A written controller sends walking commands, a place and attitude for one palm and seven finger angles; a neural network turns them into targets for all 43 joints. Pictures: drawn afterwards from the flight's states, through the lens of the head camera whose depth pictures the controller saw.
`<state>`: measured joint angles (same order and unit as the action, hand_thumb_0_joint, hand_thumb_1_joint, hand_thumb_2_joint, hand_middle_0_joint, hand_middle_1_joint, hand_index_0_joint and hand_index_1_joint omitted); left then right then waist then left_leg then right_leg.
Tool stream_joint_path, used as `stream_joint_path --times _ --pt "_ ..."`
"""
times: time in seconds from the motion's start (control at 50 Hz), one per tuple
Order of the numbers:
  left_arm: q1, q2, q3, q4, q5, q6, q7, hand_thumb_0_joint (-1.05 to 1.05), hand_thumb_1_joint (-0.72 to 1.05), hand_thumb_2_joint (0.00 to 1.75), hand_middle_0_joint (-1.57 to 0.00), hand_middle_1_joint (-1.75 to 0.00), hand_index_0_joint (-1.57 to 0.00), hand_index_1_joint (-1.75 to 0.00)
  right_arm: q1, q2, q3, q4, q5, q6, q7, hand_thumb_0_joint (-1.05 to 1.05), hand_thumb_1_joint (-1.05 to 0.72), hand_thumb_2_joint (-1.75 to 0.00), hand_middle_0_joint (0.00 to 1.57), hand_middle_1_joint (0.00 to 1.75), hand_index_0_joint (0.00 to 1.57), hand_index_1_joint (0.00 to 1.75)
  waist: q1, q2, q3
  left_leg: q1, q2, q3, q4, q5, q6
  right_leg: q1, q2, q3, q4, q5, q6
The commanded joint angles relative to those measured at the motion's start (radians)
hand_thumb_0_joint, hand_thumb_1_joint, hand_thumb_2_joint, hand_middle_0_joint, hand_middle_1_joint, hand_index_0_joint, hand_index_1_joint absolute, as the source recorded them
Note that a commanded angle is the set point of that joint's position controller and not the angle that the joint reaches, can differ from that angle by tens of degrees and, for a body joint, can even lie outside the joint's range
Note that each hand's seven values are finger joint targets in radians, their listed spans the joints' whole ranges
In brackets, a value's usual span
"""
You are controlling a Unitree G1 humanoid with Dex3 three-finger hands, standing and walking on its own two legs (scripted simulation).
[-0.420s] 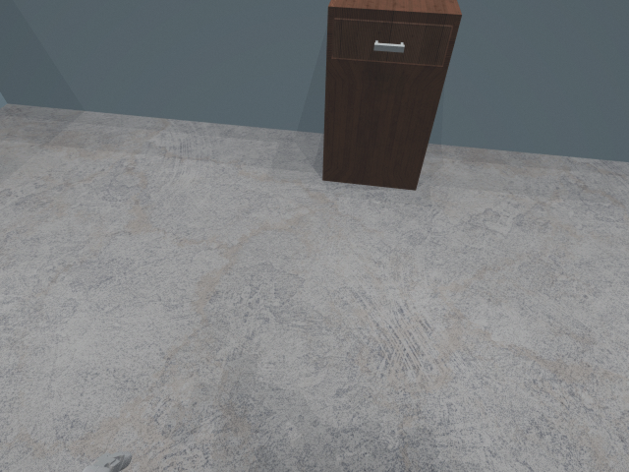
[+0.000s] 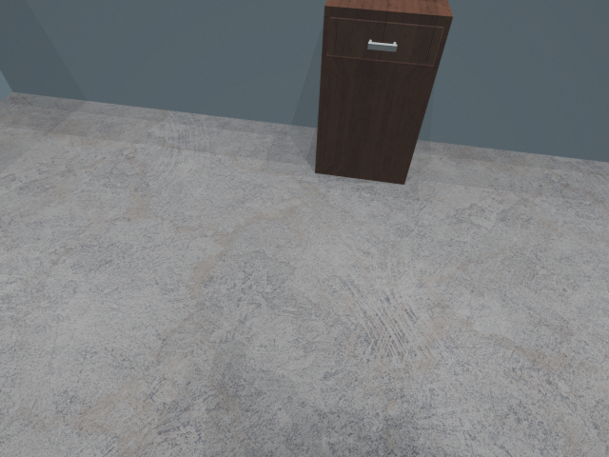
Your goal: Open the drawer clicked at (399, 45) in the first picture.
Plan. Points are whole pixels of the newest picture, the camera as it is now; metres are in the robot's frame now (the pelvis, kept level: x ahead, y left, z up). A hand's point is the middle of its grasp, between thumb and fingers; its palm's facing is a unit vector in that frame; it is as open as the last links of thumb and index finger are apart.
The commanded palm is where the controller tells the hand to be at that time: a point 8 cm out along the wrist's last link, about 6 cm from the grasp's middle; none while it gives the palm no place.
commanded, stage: stand and wait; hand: left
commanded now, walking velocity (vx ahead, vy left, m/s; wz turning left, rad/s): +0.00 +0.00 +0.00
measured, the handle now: (382, 44) +1.57 -0.22 -0.07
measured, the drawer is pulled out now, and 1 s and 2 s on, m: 0.00 0.00 0.00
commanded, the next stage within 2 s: look at it before walking up in 0.40 s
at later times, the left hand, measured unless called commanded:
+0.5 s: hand out of the picture +0.06 +0.25 -0.15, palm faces -0.02 -0.95 -0.33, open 7.4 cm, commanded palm none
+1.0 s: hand out of the picture +0.06 +0.25 -0.15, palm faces -0.02 -0.94 -0.33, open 7.4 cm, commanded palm none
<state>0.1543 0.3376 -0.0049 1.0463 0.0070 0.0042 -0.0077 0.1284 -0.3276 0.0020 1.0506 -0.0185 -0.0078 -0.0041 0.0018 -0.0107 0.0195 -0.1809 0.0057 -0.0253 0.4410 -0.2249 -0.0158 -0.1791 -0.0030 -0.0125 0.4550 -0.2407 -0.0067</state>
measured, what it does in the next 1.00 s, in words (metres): stands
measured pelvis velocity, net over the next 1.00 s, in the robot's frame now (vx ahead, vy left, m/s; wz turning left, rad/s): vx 0.00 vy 0.00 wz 0.00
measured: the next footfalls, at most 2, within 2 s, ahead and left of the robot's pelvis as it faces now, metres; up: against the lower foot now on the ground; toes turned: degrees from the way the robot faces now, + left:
left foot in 2.00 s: +0.44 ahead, +0.01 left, +0.00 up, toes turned -11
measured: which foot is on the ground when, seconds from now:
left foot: down 0.00-1.00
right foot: down 0.00-1.00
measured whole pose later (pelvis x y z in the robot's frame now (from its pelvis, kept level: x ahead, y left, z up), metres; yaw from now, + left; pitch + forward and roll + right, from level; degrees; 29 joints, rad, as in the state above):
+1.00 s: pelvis +0.00 +0.00 +0.00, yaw +0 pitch -2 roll +0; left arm 0.15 0.35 0.00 1.10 0.01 0.00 -0.01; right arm 0.12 -0.34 0.00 1.11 -0.01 -0.01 0.00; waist 0.00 0.00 0.03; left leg -0.16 0.00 -0.03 0.37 -0.18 -0.01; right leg -0.15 -0.01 -0.01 0.39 -0.20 0.00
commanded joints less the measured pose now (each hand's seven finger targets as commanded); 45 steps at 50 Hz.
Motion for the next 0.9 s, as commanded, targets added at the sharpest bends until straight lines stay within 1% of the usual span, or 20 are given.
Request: stream_joint_path --times 0.0,0.1,0.12,0.18,0.28,0.32,0.38,0.42,0.46,0.48,0.5,0.52,0.56,0.6,0.7,0.74,0.76,0.84,0.88 --pt "-0.057 0.204 0.042 -0.064 0.002 -0.028 0.017 0.00 0.90 0.90 -0.20 -0.30 -0.20 -0.30 -0.066 -0.205 -0.043 -0.062 0.005 -0.024 -0.008 0.00 -0.90 -0.90 0.20 0.30 0.20 0.30 0.000 0.020 -0.044 0.002 0.097 -0.083 -0.076 0.116 0.048 0.002 -0.117 0.113 -0.111 0.070 -0.030" --pt "-0.054 0.210 0.041 -0.046 0.002 -0.029 0.016 0.00 0.90 0.90 -0.20 -0.30 -0.20 -0.30 -0.052 -0.210 -0.041 -0.040 0.006 -0.024 -0.007 0.00 -0.90 -0.90 0.20 0.30 0.20 0.30 -0.001 0.003 -0.042 -0.003 0.097 -0.085 -0.088 0.094 0.045 0.006 -0.120 0.119 -0.130 0.032 -0.031" --pt "-0.050 0.207 0.041 -0.042 0.002 -0.029 0.016 0.00 0.90 0.90 -0.20 -0.30 -0.20 -0.30 -0.054 -0.210 -0.042 -0.038 0.006 -0.025 -0.007 0.00 -0.90 -0.90 0.20 0.30 0.20 0.30 0.001 0.012 -0.047 0.005 0.098 -0.087 -0.089 0.099 0.046 0.006 -0.121 0.118 -0.130 0.038 -0.030" --pt "-0.052 0.209 0.040 -0.035 0.003 -0.027 0.016 0.00 0.90 0.90 -0.20 -0.30 -0.20 -0.30 -0.051 -0.212 -0.042 -0.030 0.008 -0.023 -0.006 0.00 -0.90 -0.90 0.20 0.30 0.20 0.30 0.001 0.014 -0.032 -0.010 0.099 -0.096 -0.102 0.068 0.047 0.002 -0.116 0.118 -0.137 0.000 -0.028" --pt "-0.048 0.210 0.039 -0.025 0.003 -0.026 0.015 0.00 0.90 0.90 -0.20 -0.30 -0.20 -0.30 -0.049 -0.215 -0.041 -0.019 0.008 -0.024 -0.005 0.00 -0.90 -0.90 0.20 0.30 0.20 0.30 0.002 0.016 -0.021 -0.012 0.100 -0.098 -0.112 0.060 0.047 -0.004 -0.118 0.114 -0.142 -0.007 -0.026" --pt "-0.046 0.208 0.040 -0.024 0.003 -0.027 0.015 0.00 0.90 0.90 -0.20 -0.30 -0.20 -0.30 -0.046 -0.217 -0.041 -0.016 0.008 -0.026 -0.006 0.00 -0.90 -0.90 0.20 0.30 0.20 0.30 0.002 0.018 -0.033 -0.007 0.103 -0.099 -0.116 0.073 0.047 0.006 -0.117 0.113 -0.138 0.012 -0.025" --pt "-0.044 0.208 0.039 -0.021 0.004 -0.027 0.016 0.00 0.90 0.90 -0.20 -0.30 -0.20 -0.30 -0.046 -0.216 -0.041 -0.012 0.008 -0.026 -0.006 0.00 -0.90 -0.90 0.20 0.30 0.20 0.30 0.003 0.005 -0.032 -0.004 0.103 -0.098 -0.115 0.078 0.047 0.002 -0.119 0.114 -0.141 0.016 -0.026" --pt "-0.046 0.207 0.038 -0.022 0.004 -0.027 0.016 0.00 0.90 0.90 -0.20 -0.30 -0.20 -0.30 -0.046 -0.217 -0.040 -0.010 0.009 -0.027 -0.006 0.00 -0.90 -0.90 0.20 0.30 0.20 0.30 0.002 0.015 -0.034 -0.001 0.105 -0.102 -0.120 0.085 0.048 0.007 -0.117 0.112 -0.139 0.027 -0.025" --pt "-0.046 0.209 0.039 -0.021 0.005 -0.028 0.017 0.00 0.90 0.90 -0.20 -0.30 -0.20 -0.30 -0.044 -0.216 -0.041 -0.011 0.010 -0.026 -0.005 0.00 -0.90 -0.90 0.20 0.30 0.20 0.30 0.002 0.006 -0.039 -0.001 0.105 -0.101 -0.117 0.091 0.047 0.013 -0.118 0.110 -0.139 0.035 -0.025" --pt "-0.047 0.207 0.039 -0.021 0.005 -0.028 0.017 0.00 0.90 0.90 -0.20 -0.30 -0.20 -0.30 -0.048 -0.215 -0.041 -0.010 0.009 -0.026 -0.005 0.00 -0.90 -0.90 0.20 0.30 0.20 0.30 0.002 0.015 -0.030 -0.002 0.105 -0.100 -0.123 0.086 0.046 0.008 -0.118 0.111 -0.139 0.031 -0.024" --pt "-0.047 0.208 0.040 -0.020 0.005 -0.028 0.016 0.00 0.90 0.90 -0.20 -0.30 -0.20 -0.30 -0.047 -0.215 -0.041 -0.008 0.009 -0.027 -0.005 0.00 -0.90 -0.90 0.20 0.30 0.20 0.30 0.003 0.007 -0.030 -0.004 0.104 -0.100 -0.120 0.088 0.046 0.011 -0.119 0.110 -0.141 0.032 -0.024" --pt "-0.043 0.207 0.038 -0.019 0.004 -0.028 0.016 0.00 0.90 0.90 -0.20 -0.30 -0.20 -0.30 -0.051 -0.216 -0.041 -0.010 0.009 -0.026 -0.005 0.00 -0.90 -0.90 0.20 0.30 0.20 0.30 0.004 0.015 -0.022 -0.001 0.103 -0.097 -0.122 0.084 0.046 0.001 -0.121 0.113 -0.146 0.028 -0.024" --pt "-0.046 0.209 0.039 -0.021 0.005 -0.029 0.017 0.00 0.90 0.90 -0.20 -0.30 -0.20 -0.30 -0.047 -0.215 -0.041 -0.008 0.009 -0.025 -0.005 0.00 -0.90 -0.90 0.20 0.30 0.20 0.30 0.001 0.001 -0.030 0.004 0.103 -0.098 -0.118 0.095 0.045 0.005 -0.120 0.113 -0.146 0.034 -0.025" --pt "-0.046 0.207 0.039 -0.021 0.005 -0.028 0.017 0.00 0.90 0.90 -0.20 -0.30 -0.20 -0.30 -0.048 -0.215 -0.041 -0.008 0.009 -0.027 -0.005 0.00 -0.90 -0.90 0.20 0.30 0.20 0.30 0.001 0.018 -0.039 0.008 0.105 -0.100 -0.120 0.103 0.046 0.013 -0.119 0.111 -0.142 0.046 -0.024" --pt "-0.051 0.208 0.039 -0.020 0.005 -0.028 0.016 0.00 0.90 0.90 -0.20 -0.30 -0.20 -0.30 -0.050 -0.216 -0.039 -0.008 0.010 -0.027 -0.006 0.00 -0.90 -0.90 0.20 0.30 0.20 0.30 0.001 0.017 -0.036 0.007 0.106 -0.103 -0.127 0.109 0.045 0.021 -0.118 0.109 -0.143 0.059 -0.023" --pt "-0.049 0.207 0.038 -0.020 0.005 -0.027 0.016 0.00 0.90 0.90 -0.20 -0.30 -0.20 -0.30 -0.052 -0.219 -0.039 -0.008 0.009 -0.027 -0.006 0.00 -0.90 -0.90 0.20 0.30 0.20 0.30 0.002 0.027 -0.034 0.010 0.107 -0.102 -0.132 0.104 0.046 0.019 -0.117 0.106 -0.143 0.056 -0.022" --pt "-0.044 0.207 0.038 -0.019 0.005 -0.027 0.016 0.00 0.90 0.90 -0.20 -0.30 -0.20 -0.30 -0.054 -0.219 -0.039 -0.009 0.011 -0.026 -0.006 0.00 -0.90 -0.90 0.20 0.30 0.20 0.30 0.005 0.023 -0.039 0.015 0.107 -0.102 -0.127 0.112 0.047 0.023 -0.118 0.105 -0.144 0.064 -0.022" --pt "-0.048 0.208 0.038 -0.017 0.005 -0.029 0.016 0.00 0.90 0.90 -0.20 -0.30 -0.20 -0.30 -0.053 -0.218 -0.039 -0.007 0.011 -0.027 -0.006 0.00 -0.90 -0.90 0.20 0.30 0.20 0.30 0.001 0.009 -0.051 0.030 0.108 -0.096 -0.123 0.138 0.045 0.028 -0.121 0.105 -0.143 0.094 -0.022" --pt "-0.049 0.207 0.038 -0.016 0.006 -0.029 0.017 0.00 0.90 0.90 -0.20 -0.30 -0.20 -0.30 -0.058 -0.216 -0.038 -0.006 0.011 -0.026 -0.006 0.00 -0.90 -0.90 0.20 0.30 0.20 0.30 0.003 0.014 -0.031 0.021 0.108 -0.097 -0.127 0.129 0.044 0.022 -0.120 0.106 -0.148 0.087 -0.022"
